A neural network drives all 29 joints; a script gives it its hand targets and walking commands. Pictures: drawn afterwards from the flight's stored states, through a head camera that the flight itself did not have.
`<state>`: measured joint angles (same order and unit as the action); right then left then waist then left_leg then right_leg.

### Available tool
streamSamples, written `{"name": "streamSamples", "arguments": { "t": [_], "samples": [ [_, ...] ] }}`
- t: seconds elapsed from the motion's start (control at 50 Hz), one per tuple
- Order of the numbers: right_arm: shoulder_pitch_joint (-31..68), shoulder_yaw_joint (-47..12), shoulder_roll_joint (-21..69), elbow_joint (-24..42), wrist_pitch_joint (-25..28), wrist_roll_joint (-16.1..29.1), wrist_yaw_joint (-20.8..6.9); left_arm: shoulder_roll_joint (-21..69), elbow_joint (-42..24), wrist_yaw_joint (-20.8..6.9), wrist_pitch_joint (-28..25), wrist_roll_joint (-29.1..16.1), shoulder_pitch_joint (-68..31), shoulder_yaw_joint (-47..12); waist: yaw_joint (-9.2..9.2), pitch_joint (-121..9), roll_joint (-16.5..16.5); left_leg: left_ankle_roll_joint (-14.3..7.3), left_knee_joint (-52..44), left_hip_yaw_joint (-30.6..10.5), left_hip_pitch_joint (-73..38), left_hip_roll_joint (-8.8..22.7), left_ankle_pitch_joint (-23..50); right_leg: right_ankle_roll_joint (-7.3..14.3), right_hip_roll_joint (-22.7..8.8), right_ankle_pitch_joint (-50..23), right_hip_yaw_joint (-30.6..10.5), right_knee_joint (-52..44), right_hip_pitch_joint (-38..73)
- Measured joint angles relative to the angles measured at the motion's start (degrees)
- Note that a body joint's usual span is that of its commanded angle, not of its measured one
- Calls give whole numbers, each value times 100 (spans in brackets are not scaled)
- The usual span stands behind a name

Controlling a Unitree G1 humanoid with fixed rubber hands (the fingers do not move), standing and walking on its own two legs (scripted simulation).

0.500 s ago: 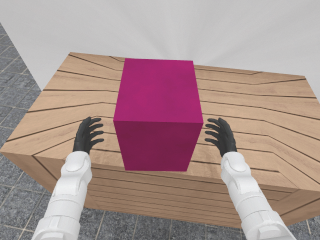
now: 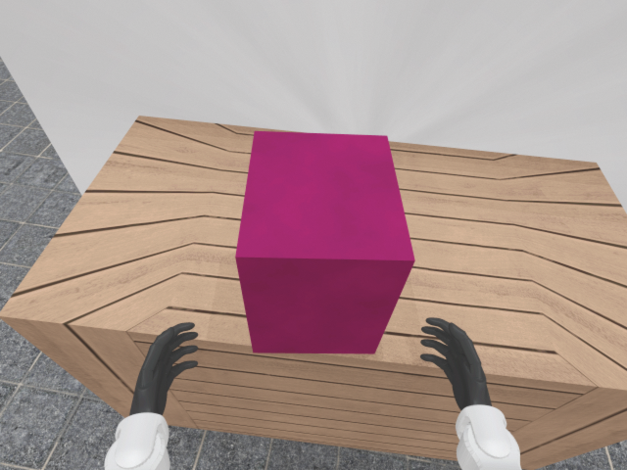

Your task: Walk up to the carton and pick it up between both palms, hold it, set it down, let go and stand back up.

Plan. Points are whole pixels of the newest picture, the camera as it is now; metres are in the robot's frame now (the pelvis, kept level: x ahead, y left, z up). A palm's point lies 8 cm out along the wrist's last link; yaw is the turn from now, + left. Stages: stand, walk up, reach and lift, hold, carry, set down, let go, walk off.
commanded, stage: set down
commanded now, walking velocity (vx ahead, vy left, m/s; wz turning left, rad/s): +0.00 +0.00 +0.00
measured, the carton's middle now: (317, 248) +0.43 +0.02 +0.01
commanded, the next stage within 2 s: let go in 1.08 s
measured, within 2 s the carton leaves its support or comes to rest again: neither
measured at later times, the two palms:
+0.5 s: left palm (167, 412) +0.20 +0.20 -0.05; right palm (485, 436) +0.19 -0.20 -0.05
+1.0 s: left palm (152, 436) +0.17 +0.22 -0.07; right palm (494, 463) +0.16 -0.21 -0.08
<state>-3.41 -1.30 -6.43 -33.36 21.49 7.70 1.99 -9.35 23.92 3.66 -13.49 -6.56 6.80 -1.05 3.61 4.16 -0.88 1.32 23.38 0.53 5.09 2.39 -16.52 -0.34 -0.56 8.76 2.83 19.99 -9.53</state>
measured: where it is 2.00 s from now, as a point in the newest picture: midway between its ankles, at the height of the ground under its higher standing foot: outside the picture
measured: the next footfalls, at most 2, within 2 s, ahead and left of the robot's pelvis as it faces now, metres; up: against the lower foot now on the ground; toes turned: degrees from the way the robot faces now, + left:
none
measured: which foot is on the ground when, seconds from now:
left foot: down 0.00-1.00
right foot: down 0.00-1.00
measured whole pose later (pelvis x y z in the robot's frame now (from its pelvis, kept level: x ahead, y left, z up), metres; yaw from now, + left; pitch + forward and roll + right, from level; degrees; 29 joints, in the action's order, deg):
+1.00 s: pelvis +0.01 +0.00 +0.00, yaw -1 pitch -4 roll -1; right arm -10.7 0.9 -9.0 -38.8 13.7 1.6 0.0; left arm -11.7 27.4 1.5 2.8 -1.6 10.5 -1.6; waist 1.3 6.5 0.6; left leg 1.2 22.1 1.2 0.9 2.6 -16.9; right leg -0.4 -0.3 9.6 2.2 20.0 -6.2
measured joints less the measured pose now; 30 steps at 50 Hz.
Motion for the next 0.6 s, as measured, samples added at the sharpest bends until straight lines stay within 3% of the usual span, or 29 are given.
{"name": "streamSamples", "arguments": {
  "t": [0.2,0.4,0.5,0.6],
  "samples": [
    [-421,268,-88,-513,201,-36,-254,56,343,236,-123,48,324,-97,-34,-12,-39,-78,101,123,-72,-59,-83,-35,-49,50,-130,129,14],
    [-396,226,-133,-361,-24,-9,-387,130,293,352,296,94,122,-250,-147,0,32,-95,113,167,-90,-64,-76,-11,-46,39,-179,158,6],
    [-369,126,-190,-489,-246,-153,-281,178,457,103,628,391,91,-90,-195,70,71,-73,-16,152,-312,-26,-44,-46,-8,-2,-160,15,237],
    [-602,132,-166,-395,-485,-340,-211,56,492,51,961,400,220,-68,-171,139,68,-44,-135,119,-458,-5,-7,-18,11,21,-123,-25,360]
  ]
}}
